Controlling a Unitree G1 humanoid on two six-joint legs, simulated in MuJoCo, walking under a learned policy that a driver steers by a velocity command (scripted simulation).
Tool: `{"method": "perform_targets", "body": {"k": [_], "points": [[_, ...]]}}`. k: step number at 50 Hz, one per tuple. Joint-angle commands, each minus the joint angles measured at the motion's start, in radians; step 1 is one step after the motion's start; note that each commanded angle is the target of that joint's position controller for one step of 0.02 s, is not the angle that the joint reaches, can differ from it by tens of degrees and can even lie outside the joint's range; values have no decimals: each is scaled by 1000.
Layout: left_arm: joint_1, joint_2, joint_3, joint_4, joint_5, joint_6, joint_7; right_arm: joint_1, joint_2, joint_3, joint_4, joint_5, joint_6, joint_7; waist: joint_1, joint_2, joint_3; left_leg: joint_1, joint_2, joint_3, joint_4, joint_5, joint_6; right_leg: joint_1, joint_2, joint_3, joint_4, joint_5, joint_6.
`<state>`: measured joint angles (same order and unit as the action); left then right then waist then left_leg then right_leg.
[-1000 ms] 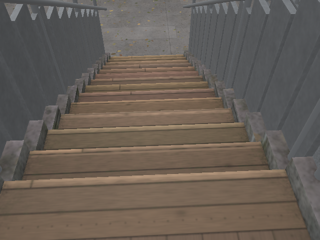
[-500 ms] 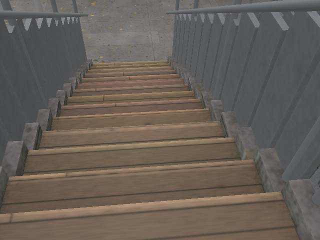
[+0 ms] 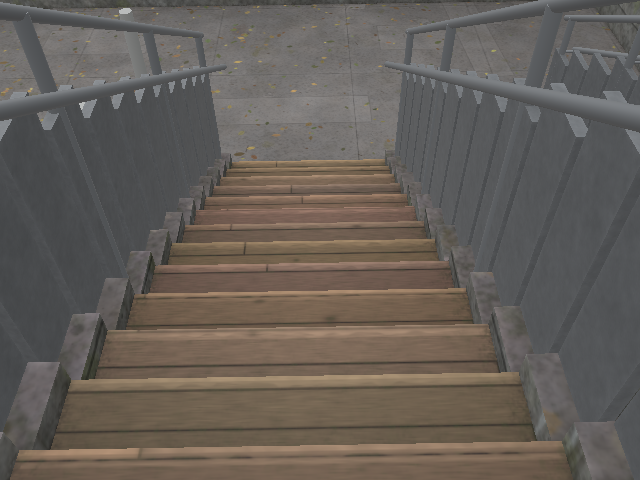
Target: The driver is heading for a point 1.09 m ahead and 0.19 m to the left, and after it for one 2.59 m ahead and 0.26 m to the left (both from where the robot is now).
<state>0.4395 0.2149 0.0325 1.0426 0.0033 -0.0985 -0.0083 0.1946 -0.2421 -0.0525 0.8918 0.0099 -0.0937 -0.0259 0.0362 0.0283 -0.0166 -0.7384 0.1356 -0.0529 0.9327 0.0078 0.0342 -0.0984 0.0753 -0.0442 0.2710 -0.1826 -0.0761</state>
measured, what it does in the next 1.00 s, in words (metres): goes down: left foot, then right foot 0.16 m lower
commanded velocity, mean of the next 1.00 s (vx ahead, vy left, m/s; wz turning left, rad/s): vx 0.50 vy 0.00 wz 0.00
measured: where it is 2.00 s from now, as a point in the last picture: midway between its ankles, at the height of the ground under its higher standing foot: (338, 403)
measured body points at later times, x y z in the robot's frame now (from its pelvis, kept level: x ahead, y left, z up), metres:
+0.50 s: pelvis +0.25 +0.07 +0.00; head +0.26 +0.08 +0.45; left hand +0.33 +0.35 -0.14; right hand +0.25 -0.17 -0.14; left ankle +0.25 +0.15 -0.75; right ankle +0.33 -0.11 -0.67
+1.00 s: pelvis +0.51 -0.02 -0.19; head +0.51 -0.05 +0.26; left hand +0.55 +0.23 -0.33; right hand +0.48 -0.29 -0.35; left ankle +0.38 +0.15 -0.66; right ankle +0.53 -0.12 -0.91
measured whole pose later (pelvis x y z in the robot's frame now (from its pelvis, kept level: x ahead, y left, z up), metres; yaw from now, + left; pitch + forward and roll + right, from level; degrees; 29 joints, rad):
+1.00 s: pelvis +0.51 -0.02 -0.19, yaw +0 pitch +1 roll +1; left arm 0.29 0.21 0.05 0.97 -0.01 -0.05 -0.06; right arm 0.43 -0.24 -0.05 0.99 0.08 -0.05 -0.05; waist 0.00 0.04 -0.01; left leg -0.56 -0.01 -0.15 1.89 -0.65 0.05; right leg -0.40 0.01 -0.05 0.72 -0.31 -0.05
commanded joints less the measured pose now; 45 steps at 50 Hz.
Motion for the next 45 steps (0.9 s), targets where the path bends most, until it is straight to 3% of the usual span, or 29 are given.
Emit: {"method": "perform_targets", "body": {"k": [1,4,7,9,10,11,12,13,14,15,16,17,19,21,24,25,27,28,30,31,33,36,39,40,41,42,43,44,45], "points": [[-3,140,19,-50,1,-7,17,-75,-36,-8,-68,-13,-6,11,-19,-78,96,33,-23,18,-193,175,2,-116,-252,146,-114,192,-110],[37,153,22,-34,-1,-5,5,-100,-19,0,-80,-13,2,21,-5,-106,82,201,-80,65,-224,172,-17,-160,-232,84,-91,250,-110],[56,142,19,-23,-11,13,4,-177,-33,4,-126,4,2,38,12,-118,129,108,-82,53,-293,8,1,-1,-295,130,-25,260,-119],[29,150,21,-28,-6,28,10,-105,-69,-10,-121,2,-5,51,-32,-148,102,193,-100,66,-343,-101,33,63,-312,143,72,413,-100],[-6,168,24,-32,-13,36,21,19,-108,-28,-87,-3,-16,56,-95,-156,47,353,-125,77,-377,-95,54,44,-295,127,175,540,-76],[-17,150,16,-40,-10,42,23,186,-168,-55,-36,-9,-26,61,-161,-88,-60,563,-117,59,-403,-40,96,-8,-226,76,394,533,-47],[83,82,-6,-52,8,35,20,314,-254,-71,-17,-15,-23,62,-147,129,-219,871,110,-230,-404,1,198,-232,-126,40,778,137,-12],[210,-18,-31,-32,-11,10,8,334,-243,-62,-13,-4,-19,73,-93,368,-316,1059,250,-661,-583,-192,343,-539,39,134,1051,-403,14],[121,118,5,-35,-49,-9,9,304,-126,-36,-20,10,-17,72,-117,236,-207,955,225,-637,-645,-303,290,-641,-25,226,1136,-358,-13],[2,156,20,-72,-58,-6,13,216,-94,-22,-36,8,-15,72,-105,145,-93,801,202,-481,-651,-256,251,-650,-68,191,1139,-259,-24],[-39,149,24,-81,-42,6,24,127,-79,-11,-57,-1,-14,76,-68,43,-44,660,164,-362,-676,-159,233,-594,-118,166,1097,-174,-15],[-37,126,28,-82,-26,21,31,85,-66,-7,-63,-10,-16,77,-42,32,-17,569,124,-282,-702,-121,221,-540,-154,166,1026,-116,-7],[-8,100,36,-76,-28,44,35,100,-29,3,-41,-15,-22,69,-12,46,-15,526,74,-201,-730,-67,209,-477,-192,160,931,-72,-4],[-34,100,50,-94,-32,59,32,161,-44,1,-15,-1,-17,56,-6,13,9,552,73,-194,-746,-47,223,-546,-210,163,839,-14,2],[-146,74,47,-142,-7,59,24,218,-101,-17,9,-12,-1,30,-28,0,16,587,84,-159,-744,31,229,-622,-216,144,697,101,31],[-116,75,53,-125,-8,59,14,246,-114,-22,22,-26,-4,27,-23,-5,-14,593,87,-157,-700,30,232,-619,-213,144,744,188,31],[-140,80,58,-132,-13,61,8,256,-96,-17,32,-16,-4,24,-25,18,12,578,86,-150,-690,-13,225,-672,-216,148,740,238,29],[-222,110,72,-174,-29,50,4,306,-77,-13,53,-7,-11,16,-41,33,47,669,85,-165,-671,-100,194,-794,-232,197,663,297,15],[-298,121,75,-205,-16,38,1,360,-61,-7,71,-13,-13,2,-69,51,77,735,97,-185,-632,-82,180,-877,-228,203,571,353,4],[-323,110,68,-214,3,24,-6,345,-61,-3,72,7,-8,-17,-56,53,81,696,70,-133,-590,-69,157,-822,-231,196,468,469,7],[-325,69,54,-202,22,18,-19,310,-76,1,58,8,-6,-36,-70,33,78,454,5,-28,-518,-151,138,-550,-169,111,370,690,16],[-324,58,47,-211,8,40,-34,297,-83,-1,57,6,2,-30,-83,42,102,325,0,-16,-403,-270,143,-427,-144,97,356,692,16],[-388,72,30,-249,-12,45,-46,315,-118,-18,49,14,25,-28,-120,55,140,444,39,-96,-251,-308,137,-505,-178,134,254,540,26],[-395,83,30,-254,-12,44,-58,331,-100,-17,53,8,36,-30,-140,46,130,519,38,-105,-192,-304,133,-529,-192,129,198,539,36],[-353,112,37,-234,-14,37,-57,338,-96,-15,55,0,39,-35,-133,49,114,558,39,-115,-134,-255,123,-482,-215,130,132,569,37],[-284,140,51,-198,-20,33,-45,337,-82,-19,68,12,43,-37,-110,43,93,573,37,-111,-19,-209,107,-398,-235,125,99,614,37],[-160,149,60,-148,-16,27,-42,318,-81,-13,66,17,45,-28,-57,4,37,559,14,-91,135,-138,94,-250,-197,61,76,579,34],[33,155,74,-78,-2,26,-39,296,-76,-11,79,19,45,-21,53,-37,-29,471,-45,-36,359,-72,68,-7,-146,-18,67,536,30],[224,174,78,-19,12,30,-38,324,-32,-8,110,33,32,-10,130,-159,-89,230,-168,-8,824,-470,11,265,-238,70,189,680,-39]]}}
Keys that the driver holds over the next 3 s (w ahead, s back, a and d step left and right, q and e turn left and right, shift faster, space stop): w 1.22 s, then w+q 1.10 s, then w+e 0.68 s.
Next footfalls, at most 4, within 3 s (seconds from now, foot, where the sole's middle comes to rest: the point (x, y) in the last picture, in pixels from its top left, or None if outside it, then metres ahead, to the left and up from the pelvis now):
0.22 left None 0.29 0.15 -0.78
0.90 right None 0.57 -0.12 -0.95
1.44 left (308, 409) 0.86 0.11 -1.11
1.94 right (361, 358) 1.14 -0.05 -1.27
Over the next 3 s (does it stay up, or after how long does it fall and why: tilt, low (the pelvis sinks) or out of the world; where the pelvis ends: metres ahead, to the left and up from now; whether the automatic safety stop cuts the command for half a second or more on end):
stays up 1.40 0.37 -0.67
